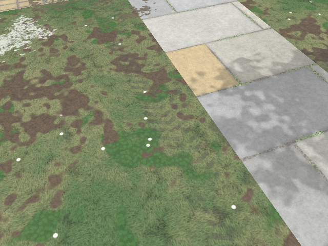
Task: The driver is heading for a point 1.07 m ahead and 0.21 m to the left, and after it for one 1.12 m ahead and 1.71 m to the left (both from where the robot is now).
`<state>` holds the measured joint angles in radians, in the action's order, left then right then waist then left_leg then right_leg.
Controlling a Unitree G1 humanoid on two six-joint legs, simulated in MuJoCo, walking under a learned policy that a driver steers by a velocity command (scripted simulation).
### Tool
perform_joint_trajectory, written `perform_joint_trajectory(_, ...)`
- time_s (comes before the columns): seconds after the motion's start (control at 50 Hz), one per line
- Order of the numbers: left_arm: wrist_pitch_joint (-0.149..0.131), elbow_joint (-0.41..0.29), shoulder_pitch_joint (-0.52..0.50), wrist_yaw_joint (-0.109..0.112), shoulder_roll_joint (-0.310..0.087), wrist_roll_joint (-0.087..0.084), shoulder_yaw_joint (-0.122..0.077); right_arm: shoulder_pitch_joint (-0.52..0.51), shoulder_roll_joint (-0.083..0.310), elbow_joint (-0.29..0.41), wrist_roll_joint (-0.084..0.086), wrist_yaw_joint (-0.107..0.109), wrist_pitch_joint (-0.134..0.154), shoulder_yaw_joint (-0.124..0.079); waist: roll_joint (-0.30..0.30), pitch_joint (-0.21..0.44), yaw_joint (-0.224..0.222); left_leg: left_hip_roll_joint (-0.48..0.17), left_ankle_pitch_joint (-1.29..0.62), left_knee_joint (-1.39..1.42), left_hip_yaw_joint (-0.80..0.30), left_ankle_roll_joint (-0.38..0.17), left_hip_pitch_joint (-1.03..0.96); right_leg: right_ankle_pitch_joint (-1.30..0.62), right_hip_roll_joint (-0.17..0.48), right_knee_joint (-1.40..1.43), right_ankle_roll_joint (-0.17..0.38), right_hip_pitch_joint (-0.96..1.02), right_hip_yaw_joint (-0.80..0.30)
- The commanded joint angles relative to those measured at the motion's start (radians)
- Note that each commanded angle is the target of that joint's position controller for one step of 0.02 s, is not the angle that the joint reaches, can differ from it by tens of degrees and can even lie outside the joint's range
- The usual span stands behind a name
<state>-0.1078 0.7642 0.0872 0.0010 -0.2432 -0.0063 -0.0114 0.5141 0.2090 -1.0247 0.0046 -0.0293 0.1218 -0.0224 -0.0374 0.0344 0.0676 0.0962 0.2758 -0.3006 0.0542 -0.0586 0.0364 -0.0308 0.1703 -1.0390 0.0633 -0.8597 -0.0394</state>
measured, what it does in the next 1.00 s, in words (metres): walks ahead, turning left: right foot, then left foot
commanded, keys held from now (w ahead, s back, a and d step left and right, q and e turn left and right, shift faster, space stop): w+shift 0.32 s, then w+q+shift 0.68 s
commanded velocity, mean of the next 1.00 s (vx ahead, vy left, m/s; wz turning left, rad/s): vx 1.00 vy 0.00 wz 0.46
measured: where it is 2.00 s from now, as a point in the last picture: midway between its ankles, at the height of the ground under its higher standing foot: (102, 117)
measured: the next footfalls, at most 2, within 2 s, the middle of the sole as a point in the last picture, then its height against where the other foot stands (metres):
right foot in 0.20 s outside the picture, level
left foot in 0.72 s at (142, 179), level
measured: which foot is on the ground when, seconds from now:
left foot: down 0.00-0.20, up 0.22-0.70, down 0.72-1.00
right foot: up 0.00-0.18, down 0.20-0.72, up 0.74-1.00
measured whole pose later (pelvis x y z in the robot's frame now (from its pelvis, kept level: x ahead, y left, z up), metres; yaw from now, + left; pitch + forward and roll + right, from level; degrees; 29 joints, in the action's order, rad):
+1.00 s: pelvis +0.91 +0.06 +0.00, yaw +29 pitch +1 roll -1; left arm -0.15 0.56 0.00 0.01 -0.24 0.02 -0.01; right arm 0.46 0.20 -0.80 0.03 -0.01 0.07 -0.05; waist -0.03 -0.01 0.08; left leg 0.20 0.28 -0.42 -0.19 -0.16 0.11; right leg 0.04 0.09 -0.80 -0.03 -0.72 -0.17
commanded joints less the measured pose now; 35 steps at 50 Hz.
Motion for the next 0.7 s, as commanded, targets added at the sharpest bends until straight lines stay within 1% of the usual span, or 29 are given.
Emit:
perform_joint_trajectory(0.02,-0.020,-0.068,-0.094,-0.014,-0.029,-0.004,0.002,-0.064,0.131,0.089,0.015,0.023,0.032,-0.011,0.027,-0.172,-0.030,-0.225,-0.167,0.256,-0.125,-0.144,0.258,-0.231,-0.026,0.257,-0.015,0.170,0.054)
perform_joint_trajectory(0.04,-0.025,-0.083,-0.140,-0.024,-0.023,-0.012,0.005,-0.030,0.143,0.082,0.017,0.028,0.029,-0.010,0.019,-0.180,-0.012,-0.234,-0.181,0.269,-0.116,-0.142,0.202,-0.256,-0.043,0.337,-0.016,0.185,0.064)
perform_joint_trajectory(0.06,-0.029,-0.100,-0.179,-0.033,-0.022,-0.020,0.006,-0.012,0.162,0.076,0.019,0.032,0.024,-0.013,0.037,-0.198,-0.002,-0.259,-0.190,0.278,-0.118,-0.144,0.149,-0.261,-0.052,0.405,-0.015,0.192,0.060)
perform_joint_trajectory(0.1,-0.034,-0.129,-0.242,-0.053,-0.038,-0.026,0.001,0.023,0.165,0.065,0.018,0.038,0.003,-0.014,0.039,-0.223,0.010,-0.290,-0.273,0.255,-0.094,-0.130,-0.021,-0.209,-0.079,0.512,-0.004,0.148,0.069)
perform_joint_trajectory(0.12,-0.037,-0.140,-0.249,-0.062,-0.046,-0.027,-0.003,0.025,0.173,0.066,0.014,0.039,-0.009,-0.016,0.058,-0.217,0.002,-0.304,-0.395,0.216,-0.085,-0.121,-0.098,-0.153,-0.103,0.544,0.006,0.150,0.085)
perform_joint_trajectory(0.14,-0.038,-0.146,-0.224,-0.066,-0.068,-0.028,-0.012,0.018,0.192,0.070,0.004,0.039,-0.018,-0.020,0.089,-0.183,-0.025,-0.322,-0.624,0.149,-0.082,-0.112,-0.161,-0.087,-0.136,0.546,0.022,0.191,0.104)
perform_joint_trajectory(0.16,-0.034,-0.142,-0.161,-0.062,-0.099,-0.032,-0.027,0.013,0.211,0.070,-0.014,0.039,-0.028,-0.025,0.134,-0.117,-0.069,-0.334,-0.886,0.049,-0.081,-0.102,-0.223,-0.011,-0.172,0.518,0.041,0.262,0.123)
perform_joint_trajectory(0.18,-0.027,-0.122,-0.031,-0.055,-0.143,-0.042,-0.047,-0.001,0.226,0.069,-0.037,0.037,-0.042,-0.029,0.184,-0.022,-0.148,-0.335,-1.125,-0.119,-0.072,-0.095,-0.265,0.069,-0.208,0.482,0.069,0.385,0.139)
perform_joint_trajectory(0.2,-0.016,-0.062,0.205,-0.042,-0.190,-0.047,-0.070,-0.053,0.226,0.082,-0.048,0.037,-0.055,-0.027,0.209,0.099,-0.273,-0.309,-1.197,-0.397,-0.037,-0.072,-0.154,0.086,-0.210,0.471,0.101,0.671,0.135)
perform_joint_trajectory(0.22,0.000,-0.001,0.440,-0.024,-0.275,-0.029,-0.088,-0.061,0.162,0.125,-0.059,0.038,-0.048,-0.006,0.075,0.283,-0.322,-0.251,-0.861,-0.781,-0.042,-0.063,0.165,0.257,0.000,0.390,0.138,1.082,-0.137)
perform_joint_trajectory(0.24,-0.009,0.035,0.487,-0.043,-0.301,-0.005,-0.097,0.135,-0.052,0.116,-0.012,0.005,-0.009,0.046,-0.339,0.468,-0.169,-0.031,0.143,-1.122,-0.178,-0.023,0.576,0.810,0.200,0.611,0.314,1.423,-0.733)
perform_joint_trajectory(0.26,-0.013,0.054,0.497,-0.037,-0.173,0.003,-0.074,0.002,0.109,0.127,0.045,0.007,0.023,0.014,-0.253,0.378,-0.235,-0.069,0.155,-1.184,-0.242,-0.070,0.679,0.851,0.168,0.783,0.240,1.383,-0.839)
perform_joint_trajectory(0.28,-0.017,0.056,0.416,-0.035,-0.125,0.006,-0.061,-0.159,0.162,0.182,0.072,0.011,0.037,-0.001,-0.166,0.188,-0.225,-0.118,0.103,-1.191,-0.206,-0.089,0.756,0.681,0.148,0.777,0.199,1.239,-0.650)
perform_joint_trajectory(0.3,-0.023,0.046,0.334,-0.042,-0.110,0.015,-0.054,-0.252,0.141,0.217,0.055,0.016,0.046,0.008,0.023,0.104,-0.187,-0.156,0.044,-1.137,-0.195,-0.093,0.719,0.497,0.113,0.796,0.184,1.052,-0.532)
perform_joint_trajectory(0.32,-0.031,0.046,0.273,-0.051,-0.088,0.027,-0.048,-0.270,0.113,0.227,0.037,0.016,0.044,0.005,0.080,0.039,-0.129,-0.189,-0.011,-1.079,-0.190,-0.087,0.680,0.404,0.076,0.811,0.188,0.893,-0.436)
perform_joint_trajectory(0.34,-0.036,0.048,0.228,-0.052,-0.052,0.041,-0.039,-0.218,0.096,0.218,0.038,0.010,0.024,0.005,0.057,0.027,-0.070,-0.229,-0.041,-1.056,-0.205,-0.080,0.626,0.380,0.058,0.830,0.182,0.803,-0.362)
perform_joint_trajectory(0.36,-0.037,0.054,0.201,-0.055,-0.033,0.031,-0.035,-0.186,0.081,0.205,0.043,0.009,0.002,0.003,0.039,0.001,-0.043,-0.245,-0.045,-1.029,-0.205,-0.069,0.608,0.356,0.049,0.855,0.175,0.744,-0.296)
perform_joint_trajectory(0.38,-0.039,0.065,0.192,-0.056,-0.037,0.016,-0.036,-0.174,0.071,0.200,0.046,0.013,-0.018,0.002,0.024,-0.033,-0.028,-0.259,-0.045,-1.004,-0.206,-0.057,0.616,0.329,0.044,0.882,0.161,0.695,-0.228)
perform_joint_trajectory(0.4,-0.041,0.077,0.190,-0.054,-0.050,0.007,-0.038,-0.189,0.066,0.206,0.048,0.016,-0.034,0.003,0.011,-0.076,-0.021,-0.270,-0.068,-0.978,-0.209,-0.046,0.646,0.276,0.043,0.904,0.142,0.651,-0.165)
perform_joint_trajectory(0.46,-0.048,0.100,0.219,-0.035,-0.081,0.022,-0.045,-0.305,0.081,0.251,0.033,0.023,-0.047,-0.001,0.015,-0.154,-0.050,-0.248,-0.258,-0.833,-0.203,-0.019,0.735,0.062,0.000,0.941,0.092,0.612,0.025)
perform_joint_trajectory(0.48,-0.050,0.101,0.230,-0.028,-0.075,0.024,-0.041,-0.341,0.090,0.263,0.030,0.021,-0.043,-0.005,0.020,-0.164,-0.061,-0.229,-0.334,-0.760,-0.176,-0.015,0.736,0.007,-0.027,0.945,0.072,0.613,0.091)
perform_joint_trajectory(0.52,-0.057,0.111,0.274,-0.012,-0.093,0.027,-0.039,-0.413,0.084,0.291,0.026,0.007,-0.032,-0.004,0.031,-0.169,-0.092,-0.213,-0.489,-0.635,-0.109,-0.022,0.721,-0.043,-0.033,0.967,0.038,0.648,0.157)
perform_joint_trajectory(0.58,-0.049,0.130,0.343,0.008,-0.121,0.023,-0.036,-0.521,0.070,0.339,0.030,-0.024,-0.018,-0.001,0.049,-0.193,-0.126,-0.171,-0.578,-0.459,-0.031,-0.054,0.708,-0.172,-0.013,0.964,-0.019,0.777,0.224)
perform_joint_trajectory(0.6,-0.041,0.129,0.344,0.013,-0.140,0.024,-0.037,-0.541,0.075,0.354,0.033,-0.036,-0.014,-0.004,0.033,-0.191,-0.121,-0.151,-0.565,-0.404,0.000,-0.066,0.687,-0.288,-0.004,0.940,-0.038,0.830,0.245)
perform_joint_trajectory(0.62,-0.033,0.120,0.339,0.021,-0.164,0.027,-0.041,-0.544,0.095,0.367,0.033,-0.047,-0.010,-0.013,0.008,-0.168,-0.106,-0.111,-0.533,-0.372,0.048,-0.078,0.644,-0.503,0.000,0.892,-0.057,0.891,0.264)
perform_joint_trajectory(0.64,-0.019,0.109,0.340,0.033,-0.196,0.031,-0.048,-0.536,0.122,0.379,0.036,-0.056,-0.010,-0.025,-0.030,-0.129,-0.085,-0.067,-0.479,-0.370,0.100,-0.086,0.597,-0.749,0.013,0.817,-0.069,0.955,0.273)
perform_joint_trajectory(0.66,0.000,0.097,0.328,0.048,-0.227,0.038,-0.057,-0.478,0.149,0.379,0.043,-0.059,-0.016,-0.040,-0.076,-0.083,-0.036,-0.024,-0.390,-0.390,0.137,-0.093,0.529,-0.988,0.030,0.701,-0.072,1.000,0.279)
perform_joint_trajectory(0.68,0.018,0.080,0.287,0.059,-0.254,0.043,-0.066,-0.340,0.187,0.355,0.046,-0.057,-0.029,-0.060,-0.124,-0.016,0.049,0.002,-0.296,-0.429,0.148,-0.110,0.396,-1.176,0.054,0.521,-0.065,0.997,0.274)
perform_joint_trajectory(0.7,0.028,0.049,0.207,0.059,-0.268,0.047,-0.072,-0.081,0.256,0.290,0.041,-0.047,-0.047,-0.094,-0.144,0.094,0.174,-0.004,-0.236,-0.450,0.092,-0.152,0.133,-1.222,0.063,0.252,-0.048,0.910,0.248)
Velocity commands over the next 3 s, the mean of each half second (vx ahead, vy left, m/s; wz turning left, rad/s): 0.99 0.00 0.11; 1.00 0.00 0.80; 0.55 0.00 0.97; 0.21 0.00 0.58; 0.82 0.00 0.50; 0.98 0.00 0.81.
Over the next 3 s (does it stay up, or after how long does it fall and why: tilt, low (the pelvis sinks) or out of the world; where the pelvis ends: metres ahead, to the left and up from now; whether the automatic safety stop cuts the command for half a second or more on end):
stays up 1.30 1.02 -0.03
